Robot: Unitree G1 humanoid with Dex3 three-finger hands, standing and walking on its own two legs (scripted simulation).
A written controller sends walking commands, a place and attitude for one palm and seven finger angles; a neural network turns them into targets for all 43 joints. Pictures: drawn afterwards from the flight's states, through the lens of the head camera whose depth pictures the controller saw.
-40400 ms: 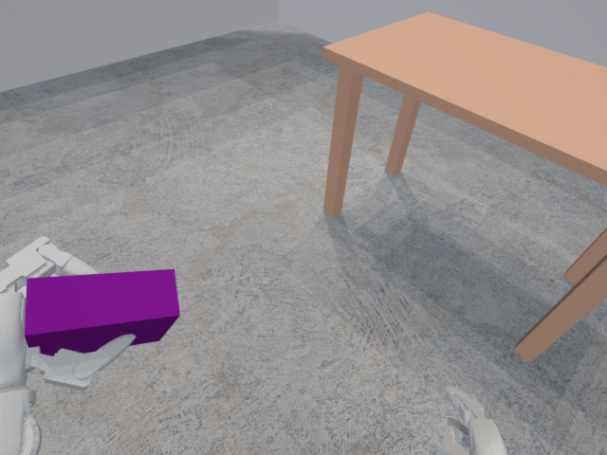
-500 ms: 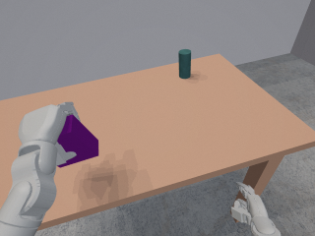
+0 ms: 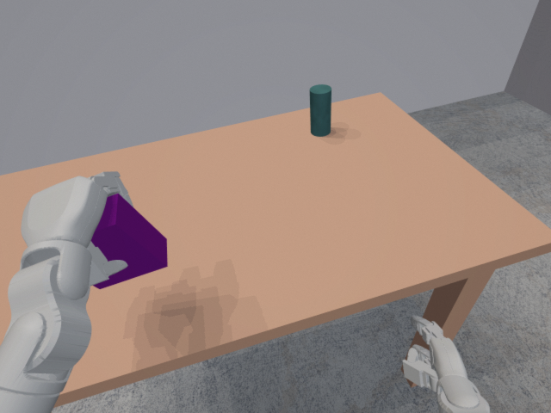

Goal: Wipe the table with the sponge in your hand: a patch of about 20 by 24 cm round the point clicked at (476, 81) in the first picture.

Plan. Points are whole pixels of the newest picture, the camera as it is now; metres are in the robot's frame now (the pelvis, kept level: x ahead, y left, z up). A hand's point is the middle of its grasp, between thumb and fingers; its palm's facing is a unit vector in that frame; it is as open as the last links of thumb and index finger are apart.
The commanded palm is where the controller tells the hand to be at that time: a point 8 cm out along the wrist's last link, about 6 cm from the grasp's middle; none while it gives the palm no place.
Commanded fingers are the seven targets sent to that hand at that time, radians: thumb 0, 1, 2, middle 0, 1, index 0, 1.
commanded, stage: bring the sponge back beside the body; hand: left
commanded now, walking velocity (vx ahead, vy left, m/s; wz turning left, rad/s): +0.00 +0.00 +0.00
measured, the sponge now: (117, 251) +0.26 +0.27 +0.14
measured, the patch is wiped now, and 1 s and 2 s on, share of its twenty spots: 0.95 0.95 0.95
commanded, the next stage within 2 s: step back with the hand held close in 1.44 s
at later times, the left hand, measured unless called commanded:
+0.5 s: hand (86, 256) +0.22 +0.28 +0.17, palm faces +0.23 -0.16 -0.96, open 9.3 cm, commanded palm +0.17 +0.27 +0.24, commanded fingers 0.00 0.10 1.30 -1.20 -1.60 -1.20 -1.60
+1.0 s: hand (74, 284) +0.19 +0.28 +0.16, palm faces +0.18 -0.14 -0.97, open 9.3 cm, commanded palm +0.15 +0.28 +0.23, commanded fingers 0.00 0.10 1.30 -1.20 -1.60 -1.20 -1.60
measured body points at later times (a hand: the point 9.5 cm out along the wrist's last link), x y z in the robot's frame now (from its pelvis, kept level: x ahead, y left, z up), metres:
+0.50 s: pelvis +0.00 +0.00 +0.00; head -0.03 -0.05 +0.45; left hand +0.21 +0.28 +0.23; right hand +0.25 -0.20 -0.08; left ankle +0.01 +0.12 -0.74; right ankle +0.03 -0.10 -0.74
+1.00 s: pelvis +0.00 +0.00 +0.00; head -0.03 -0.04 +0.45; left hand +0.18 +0.29 +0.21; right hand +0.25 -0.19 -0.07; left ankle +0.01 +0.12 -0.74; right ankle +0.03 -0.10 -0.74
